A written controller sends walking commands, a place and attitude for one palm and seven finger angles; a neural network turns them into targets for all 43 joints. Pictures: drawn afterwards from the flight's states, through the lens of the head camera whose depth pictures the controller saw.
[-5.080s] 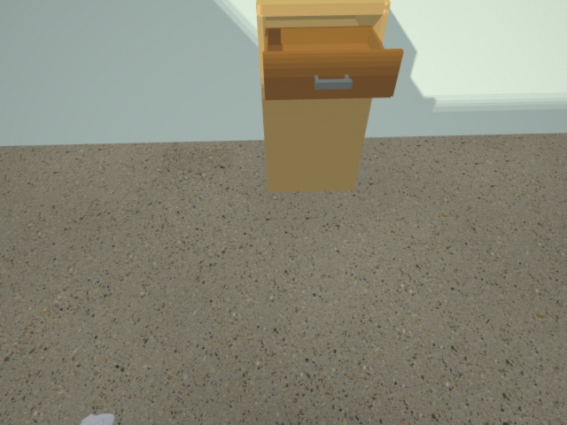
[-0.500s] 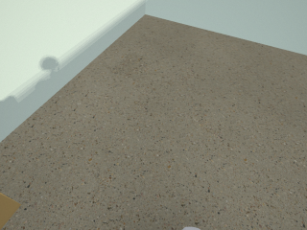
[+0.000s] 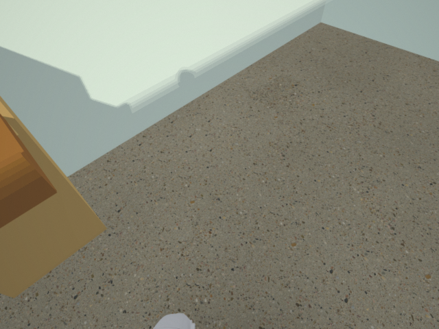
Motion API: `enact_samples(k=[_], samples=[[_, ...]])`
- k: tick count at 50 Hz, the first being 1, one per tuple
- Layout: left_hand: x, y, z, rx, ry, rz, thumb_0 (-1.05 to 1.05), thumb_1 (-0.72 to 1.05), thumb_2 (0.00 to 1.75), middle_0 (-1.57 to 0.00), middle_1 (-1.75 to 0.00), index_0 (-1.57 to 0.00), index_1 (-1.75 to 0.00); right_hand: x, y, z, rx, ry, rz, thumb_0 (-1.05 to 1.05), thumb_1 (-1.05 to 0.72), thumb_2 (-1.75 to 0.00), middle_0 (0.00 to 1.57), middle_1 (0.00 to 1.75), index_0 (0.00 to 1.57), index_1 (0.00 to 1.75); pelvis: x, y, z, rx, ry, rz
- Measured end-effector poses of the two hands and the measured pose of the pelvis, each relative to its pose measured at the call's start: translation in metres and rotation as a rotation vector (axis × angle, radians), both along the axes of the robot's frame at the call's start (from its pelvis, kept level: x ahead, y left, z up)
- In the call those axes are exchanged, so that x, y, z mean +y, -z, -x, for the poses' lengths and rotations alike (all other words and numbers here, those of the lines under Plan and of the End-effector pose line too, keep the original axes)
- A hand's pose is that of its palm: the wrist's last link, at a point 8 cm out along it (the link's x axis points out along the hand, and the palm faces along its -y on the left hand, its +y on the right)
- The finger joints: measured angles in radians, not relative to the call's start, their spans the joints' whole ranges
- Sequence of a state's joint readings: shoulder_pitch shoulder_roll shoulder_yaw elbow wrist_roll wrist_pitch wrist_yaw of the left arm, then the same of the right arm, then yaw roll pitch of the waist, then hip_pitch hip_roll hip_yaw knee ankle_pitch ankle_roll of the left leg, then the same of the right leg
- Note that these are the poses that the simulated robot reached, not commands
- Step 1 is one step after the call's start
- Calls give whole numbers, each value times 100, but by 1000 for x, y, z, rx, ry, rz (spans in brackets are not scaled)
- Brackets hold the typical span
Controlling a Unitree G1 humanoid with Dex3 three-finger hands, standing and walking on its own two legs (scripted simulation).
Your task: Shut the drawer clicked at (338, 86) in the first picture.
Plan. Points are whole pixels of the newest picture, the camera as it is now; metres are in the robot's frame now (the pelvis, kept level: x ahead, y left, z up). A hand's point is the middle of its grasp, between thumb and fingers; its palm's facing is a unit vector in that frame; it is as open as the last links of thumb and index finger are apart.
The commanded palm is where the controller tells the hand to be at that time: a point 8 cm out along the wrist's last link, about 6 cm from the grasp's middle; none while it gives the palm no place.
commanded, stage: turn to face it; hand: left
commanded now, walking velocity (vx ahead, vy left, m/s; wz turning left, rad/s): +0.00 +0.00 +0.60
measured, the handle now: out of the picture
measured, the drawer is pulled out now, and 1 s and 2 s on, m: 0.30 0.30 0.30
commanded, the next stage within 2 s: take the last steps up to it in 1.30 s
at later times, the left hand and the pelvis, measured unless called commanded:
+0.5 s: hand out of the picture +0.05 +0.26 -0.15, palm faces +0.32 -0.90 -0.29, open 7.4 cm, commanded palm none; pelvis -0.01 +0.02 -0.01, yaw +17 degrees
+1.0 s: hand out of the picture -0.13 +0.25 -0.19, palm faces +0.59 -0.76 -0.25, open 7.4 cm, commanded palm none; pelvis -0.04 +0.05 -0.02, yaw +34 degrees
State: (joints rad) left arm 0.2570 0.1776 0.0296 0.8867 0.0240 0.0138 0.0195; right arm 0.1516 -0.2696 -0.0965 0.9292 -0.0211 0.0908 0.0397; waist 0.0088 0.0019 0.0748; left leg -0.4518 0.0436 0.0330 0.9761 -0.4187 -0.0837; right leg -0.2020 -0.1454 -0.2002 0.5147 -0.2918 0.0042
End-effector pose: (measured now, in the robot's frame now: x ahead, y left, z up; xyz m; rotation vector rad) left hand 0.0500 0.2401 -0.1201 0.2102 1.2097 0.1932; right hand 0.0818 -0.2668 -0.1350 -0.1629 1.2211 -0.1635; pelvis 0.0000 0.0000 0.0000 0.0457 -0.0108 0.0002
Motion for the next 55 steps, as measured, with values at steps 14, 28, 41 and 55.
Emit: enact_samples(k=[14,28,41,55], samples=[[75,28,77,109,-240,3,1,91,90,-20,-30,-20,-30,78,-16,-71,-124,-241,49,0,-91,-90,20,30,20,30,39,11,7,9,-163,52],[45,-4,29,-152,-278,-67,1,90,90,-20,-30,-20,-30,53,20,-54,4,-296,-11,1,-91,-90,20,30,20,30,9,15,6,-5,-340,38],[21,4,116,-58,-474,-7,1,90,90,-20,-30,-21,-30,75,3,-79,56,-483,20,1,-91,-90,20,30,19,30,14,4,17,-10,-518,19],[49,28,231,86,-694,43,1,91,90,-20,-30,-20,-30,174,-19,-95,-93,-686,44,0,-91,-90,20,30,20,30,53,6,46,-26,-633,63]])
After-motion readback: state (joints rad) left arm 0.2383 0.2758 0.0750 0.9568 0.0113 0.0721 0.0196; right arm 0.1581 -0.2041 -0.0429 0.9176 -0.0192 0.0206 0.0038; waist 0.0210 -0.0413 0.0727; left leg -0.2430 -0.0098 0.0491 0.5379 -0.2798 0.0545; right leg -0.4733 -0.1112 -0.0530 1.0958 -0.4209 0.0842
